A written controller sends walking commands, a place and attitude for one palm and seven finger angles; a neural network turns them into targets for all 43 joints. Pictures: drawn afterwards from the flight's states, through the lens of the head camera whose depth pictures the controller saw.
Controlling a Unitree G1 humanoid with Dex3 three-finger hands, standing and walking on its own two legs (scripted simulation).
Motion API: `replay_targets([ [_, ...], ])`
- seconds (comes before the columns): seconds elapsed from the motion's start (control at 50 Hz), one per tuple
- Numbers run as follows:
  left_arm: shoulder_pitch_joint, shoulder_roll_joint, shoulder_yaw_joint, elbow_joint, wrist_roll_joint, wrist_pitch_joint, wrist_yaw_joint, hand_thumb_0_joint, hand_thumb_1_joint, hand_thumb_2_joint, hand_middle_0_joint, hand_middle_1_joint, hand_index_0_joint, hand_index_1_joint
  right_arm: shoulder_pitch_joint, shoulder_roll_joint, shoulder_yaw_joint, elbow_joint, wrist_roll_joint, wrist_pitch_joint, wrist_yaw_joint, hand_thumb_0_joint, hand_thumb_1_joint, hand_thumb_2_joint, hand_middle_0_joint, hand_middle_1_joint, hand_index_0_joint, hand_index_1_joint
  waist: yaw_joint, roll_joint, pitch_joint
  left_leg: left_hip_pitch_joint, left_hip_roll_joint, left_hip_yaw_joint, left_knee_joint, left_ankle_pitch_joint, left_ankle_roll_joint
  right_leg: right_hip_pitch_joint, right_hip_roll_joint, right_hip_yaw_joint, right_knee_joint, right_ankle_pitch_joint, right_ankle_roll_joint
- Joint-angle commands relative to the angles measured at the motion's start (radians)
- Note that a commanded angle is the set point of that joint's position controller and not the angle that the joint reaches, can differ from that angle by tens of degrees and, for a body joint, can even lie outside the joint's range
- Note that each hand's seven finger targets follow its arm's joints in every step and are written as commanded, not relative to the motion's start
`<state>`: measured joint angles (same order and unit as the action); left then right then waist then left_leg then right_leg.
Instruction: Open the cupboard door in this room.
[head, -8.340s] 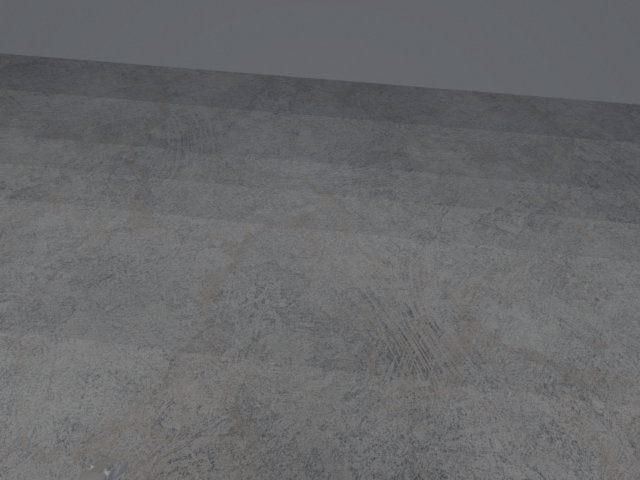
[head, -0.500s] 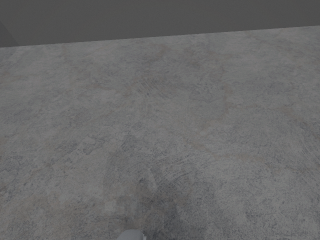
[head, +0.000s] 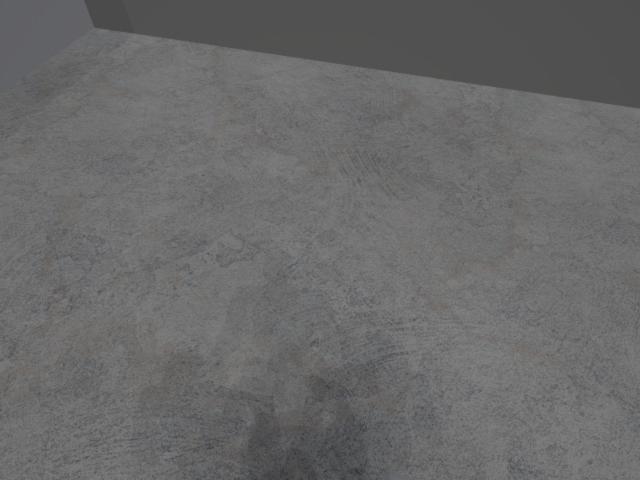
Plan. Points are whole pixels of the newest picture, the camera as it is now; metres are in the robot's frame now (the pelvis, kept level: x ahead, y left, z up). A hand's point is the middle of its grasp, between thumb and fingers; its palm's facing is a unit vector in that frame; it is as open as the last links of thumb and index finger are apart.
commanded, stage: turn or walk to find it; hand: left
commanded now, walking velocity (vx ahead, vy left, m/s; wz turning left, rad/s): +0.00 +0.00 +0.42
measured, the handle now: out of the picture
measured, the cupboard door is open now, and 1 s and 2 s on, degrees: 0 0 0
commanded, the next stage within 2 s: stand and wait in 1.98 s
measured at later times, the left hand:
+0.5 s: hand out of the picture -0.02 +0.17 -0.17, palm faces +0.25 -0.94 -0.24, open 7.4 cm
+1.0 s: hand out of the picture -0.06 +0.21 -0.16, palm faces +0.42 -0.87 -0.27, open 7.4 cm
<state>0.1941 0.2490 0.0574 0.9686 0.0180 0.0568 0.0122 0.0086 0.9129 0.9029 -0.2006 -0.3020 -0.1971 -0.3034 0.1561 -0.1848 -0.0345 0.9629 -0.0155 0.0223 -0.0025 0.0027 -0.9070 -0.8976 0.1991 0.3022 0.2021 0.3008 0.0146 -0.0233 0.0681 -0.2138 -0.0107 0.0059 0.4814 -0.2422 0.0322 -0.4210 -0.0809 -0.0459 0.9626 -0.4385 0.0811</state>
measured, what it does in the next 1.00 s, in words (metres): steps on the spot, turning left: right foot, then left foot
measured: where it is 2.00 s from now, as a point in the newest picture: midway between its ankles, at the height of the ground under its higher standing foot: outside the picture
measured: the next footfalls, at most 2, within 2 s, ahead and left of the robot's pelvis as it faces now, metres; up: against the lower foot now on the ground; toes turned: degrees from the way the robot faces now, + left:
right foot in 0.16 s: +0.05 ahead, -0.14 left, +0.00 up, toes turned +0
left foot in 0.58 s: -0.05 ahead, +0.11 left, +0.00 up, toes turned +20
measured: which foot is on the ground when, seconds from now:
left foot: down 0.00-0.18, up 0.20-0.56, down 0.58-1.00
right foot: up 0.00-0.14, down 0.16-0.58, up 0.60-1.00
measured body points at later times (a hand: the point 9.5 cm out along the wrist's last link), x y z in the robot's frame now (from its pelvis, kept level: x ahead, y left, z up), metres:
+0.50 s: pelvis -0.04 -0.03 +0.00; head -0.01 -0.03 +0.45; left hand -0.04 +0.22 -0.15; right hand +0.06 -0.28 -0.15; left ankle -0.09 +0.11 -0.70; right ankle +0.01 -0.14 -0.74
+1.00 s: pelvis -0.07 -0.02 +0.00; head -0.05 -0.02 +0.44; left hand -0.08 +0.25 -0.14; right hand +0.09 -0.22 -0.16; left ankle -0.09 +0.10 -0.74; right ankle -0.02 -0.13 -0.72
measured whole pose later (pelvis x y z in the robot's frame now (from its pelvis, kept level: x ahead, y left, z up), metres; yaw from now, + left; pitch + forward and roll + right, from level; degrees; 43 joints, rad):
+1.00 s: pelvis -0.07 -0.02 +0.00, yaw +25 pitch -1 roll +0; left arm 0.14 0.21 0.05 0.93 0.01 0.04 0.02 0.01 0.91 0.90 -0.20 -0.30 -0.20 -0.30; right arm 0.20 -0.20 -0.05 0.96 -0.02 0.04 0.00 0.00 -0.91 -0.90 0.20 0.30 0.20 0.30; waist -0.02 0.02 0.06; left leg -0.27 -0.04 -0.07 0.50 -0.21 0.01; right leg -0.31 -0.04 -0.04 0.69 -0.39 0.07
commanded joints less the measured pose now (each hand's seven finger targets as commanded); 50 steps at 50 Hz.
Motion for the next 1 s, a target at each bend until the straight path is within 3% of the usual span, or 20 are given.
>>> replay_targets([
  [0.0,-0.035,0.049,0.010,-0.098,-0.007,-0.025,0.004,0.000,0.900,0.900,-0.200,-0.300,-0.200,-0.300,0.051,-0.226,-0.064,-0.055,-0.009,-0.005,-0.012,0.000,-0.900,-0.900,0.200,0.300,0.200,0.300,-0.044,0.174,-0.078,0.080,0.245,-0.275,-0.137,0.382,0.141,-0.017,0.014,0.006,-0.115,-0.013,0.000],
  [0.08,0.026,0.051,0.010,-0.092,-0.011,-0.038,0.008,0.000,0.900,0.900,-0.200,-0.300,-0.200,-0.300,0.027,-0.220,-0.071,-0.070,-0.009,0.001,-0.008,0.000,-0.900,-0.900,0.200,0.300,0.200,0.300,-0.017,0.192,-0.099,0.009,0.211,-0.311,-0.084,0.382,0.120,0.135,0.046,-0.010,-0.347,0.071,-0.013],
  [0.12,0.089,0.082,0.018,-0.078,-0.007,-0.054,0.014,0.000,0.900,0.900,-0.200,-0.300,-0.200,-0.300,0.024,-0.189,-0.070,-0.079,0.002,0.001,-0.002,0.000,-0.900,-0.900,0.200,0.300,0.200,0.300,0.016,0.094,-0.122,-0.116,0.140,-0.268,0.011,0.237,0.049,0.333,0.003,0.014,-0.586,0.245,-0.025],
  [0.14,0.108,0.159,0.033,-0.078,0.008,-0.065,0.022,0.000,0.900,0.900,-0.200,-0.300,-0.200,-0.300,0.042,-0.131,-0.062,-0.092,0.010,0.001,0.005,0.000,-0.900,-0.900,0.200,0.300,0.200,0.300,0.022,-0.112,-0.135,-0.293,0.034,-0.152,0.177,-0.001,-0.017,0.462,-0.200,0.213,-0.663,0.269,-0.086],
  [0.16,0.112,0.213,0.040,-0.092,0.012,-0.063,0.022,0.000,0.900,0.900,-0.200,-0.300,-0.200,-0.300,0.007,-0.109,-0.059,-0.122,0.004,0.004,0.006,0.000,-0.900,-0.900,0.200,0.300,0.200,0.300,0.038,-0.244,-0.085,-0.365,-0.054,-0.056,0.390,-0.322,-0.056,0.371,-0.387,0.363,-0.700,0.340,-0.195],
  [0.18,0.083,0.192,0.045,-0.102,0.001,-0.066,0.024,0.000,0.900,0.900,-0.200,-0.300,-0.200,-0.300,0.007,-0.156,-0.071,-0.107,-0.008,0.025,0.004,0.000,-0.900,-0.900,0.200,0.300,0.200,0.300,0.034,-0.264,-0.064,-0.336,-0.007,-0.117,0.549,-0.322,-0.050,0.229,-0.389,0.373,-0.739,0.228,-0.229],
  [0.24,-0.071,0.114,0.022,-0.136,0.001,-0.060,0.022,0.000,0.900,0.900,-0.200,-0.300,-0.200,-0.300,0.070,-0.140,-0.077,-0.051,-0.010,0.041,0.022,0.000,-0.900,-0.900,0.200,0.300,0.200,0.300,-0.051,-0.091,0.007,-0.319,0.027,-0.082,0.737,-0.148,-0.063,0.123,-0.251,0.159,-0.723,0.135,-0.183],
  [0.28,-0.055,0.102,0.019,-0.137,0.004,-0.067,0.023,0.000,0.900,0.900,-0.200,-0.300,-0.200,-0.300,0.099,-0.129,-0.070,-0.039,-0.010,0.041,0.024,0.000,-0.900,-0.900,0.200,0.300,0.200,0.300,-0.044,-0.130,-0.022,-0.314,0.034,-0.051,0.732,-0.112,-0.083,0.172,-0.224,0.083,-0.702,0.210,-0.176],
  [0.44,0.087,0.171,0.040,-0.066,0.016,-0.059,0.019,0.000,0.900,0.900,-0.200,-0.300,-0.200,-0.300,-0.021,-0.100,-0.042,-0.064,0.006,0.020,0.019,0.000,-0.900,-0.900,0.200,0.300,0.200,0.300,0.044,-0.167,-0.077,-0.213,0.039,0.045,0.319,-0.256,-0.090,0.328,-0.283,0.049,-0.597,0.489,-0.226],
  [0.48,0.081,0.182,0.044,-0.059,0.014,-0.056,0.018,0.000,0.900,0.900,-0.200,-0.300,-0.200,-0.300,0.026,-0.097,-0.038,-0.051,0.009,0.012,0.014,0.000,-0.900,-0.900,0.200,0.300,0.200,0.300,0.022,-0.181,-0.118,-0.151,0.027,0.074,0.195,-0.207,-0.085,0.350,-0.279,0.019,-0.535,0.579,-0.211],
  [0.52,0.065,0.170,0.044,-0.054,0.003,-0.048,0.015,0.000,0.900,0.900,-0.200,-0.300,-0.200,-0.300,0.088,-0.116,-0.039,-0.031,0.007,0.000,0.011,0.000,-0.900,-0.900,0.200,0.300,0.200,0.300,-0.016,-0.141,-0.143,0.007,0.027,0.080,-0.022,-0.022,-0.071,0.271,-0.250,-0.044,-0.437,0.533,-0.141],
  [0.54,0.058,0.139,0.038,-0.063,-0.006,-0.041,0.013,0.000,0.900,0.900,-0.200,-0.300,-0.200,-0.300,0.124,-0.160,-0.048,-0.029,0.005,-0.009,0.013,0.000,-0.900,-0.900,0.200,0.300,0.200,0.300,-0.039,-0.005,-0.159,0.133,0.094,-0.010,-0.125,0.093,-0.048,0.157,-0.198,-0.094,-0.305,0.401,-0.088],
  [0.56,0.059,0.068,0.026,-0.102,-0.010,-0.035,0.005,0.000,0.900,0.900,-0.200,-0.300,-0.200,-0.300,0.144,-0.261,-0.072,-0.037,-0.005,-0.016,0.009,0.000,-0.900,-0.900,0.200,0.300,0.200,0.300,-0.051,0.304,-0.136,0.220,0.342,-0.323,-0.159,0.369,0.056,-0.108,-0.071,-0.140,-0.118,-0.013,-0.013],
  [0.58,-0.021,0.062,0.012,-0.124,0.000,-0.022,0.010,0.000,0.900,0.900,-0.200,-0.300,-0.200,-0.300,0.174,-0.293,-0.078,-0.022,-0.006,-0.007,0.001,0.000,-0.900,-0.900,0.200,0.300,0.200,0.300,-0.086,0.319,-0.112,0.124,0.416,-0.372,-0.189,0.400,0.142,-0.116,-0.042,-0.061,0.023,-0.188,-0.010],
  [0.6,-0.065,0.063,0.017,-0.118,0.001,-0.014,0.014,0.000,0.900,0.900,-0.200,-0.300,-0.200,-0.300,0.162,-0.269,-0.075,-0.014,-0.008,-0.009,-0.010,0.000,-0.900,-0.900,0.200,0.300,0.200,0.300,-0.083,0.312,-0.084,0.078,0.372,-0.354,-0.188,0.374,0.143,-0.132,-0.042,0.002,0.094,-0.151,-0.015],
  [0.66,-0.018,0.067,0.022,-0.071,-0.001,-0.023,-0.003,0.000,0.900,0.900,-0.200,-0.300,-0.200,-0.300,0.042,-0.209,-0.050,-0.042,-0.006,-0.017,-0.019,0.000,-0.900,-0.900,0.200,0.300,0.200,0.300,-0.023,0.179,-0.057,0.069,0.265,-0.222,-0.162,0.381,0.115,-0.127,-0.035,0.016,0.145,0.010,-0.009],
  [0.7,-0.009,0.068,0.019,-0.061,-0.003,-0.024,-0.003,0.000,0.900,0.900,-0.200,-0.300,-0.200,-0.300,0.054,-0.205,-0.048,-0.041,-0.002,-0.021,-0.019,0.000,-0.900,-0.900,0.200,0.300,0.200,0.300,-0.027,0.166,-0.076,0.096,0.243,-0.201,-0.157,0.431,0.113,-0.110,-0.025,0.017,0.123,0.033,0.000],
  [0.84,-0.058,0.055,0.012,-0.095,-0.007,-0.024,0.005,0.000,0.900,0.900,-0.200,-0.300,-0.200,-0.300,0.084,-0.216,-0.064,-0.044,-0.008,-0.008,-0.014,0.000,-0.900,-0.900,0.200,0.300,0.200,0.300,-0.053,0.171,-0.074,0.097,0.250,-0.298,-0.154,0.351,0.144,-0.058,0.007,0.023,-0.060,-0.014,0.002],
  [0.94,0.024,0.049,0.012,-0.089,-0.011,-0.035,0.009,0.000,0.900,0.900,-0.200,-0.300,-0.200,-0.300,0.036,-0.219,-0.072,-0.069,-0.011,0.003,-0.007,0.000,-0.900,-0.900,0.200,0.300,0.200,0.300,-0.015,0.186,-0.085,-0.025,0.210,-0.337,-0.113,0.292,0.120,0.135,0.048,0.002,-0.320,0.064,-0.017],
  [0.98,0.092,0.077,0.019,-0.076,-0.007,-0.051,0.014,0.000,0.900,0.900,-0.200,-0.300,-0.200,-0.300,0.031,-0.187,-0.070,-0.079,-0.001,0.004,-0.003,0.000,-0.900,-0.900,0.200,0.300,0.200,0.300,0.018,0.103,-0.115,-0.148,0.137,-0.295,-0.013,0.175,0.054,0.335,0.013,0.018,-0.580,0.227,-0.026],
])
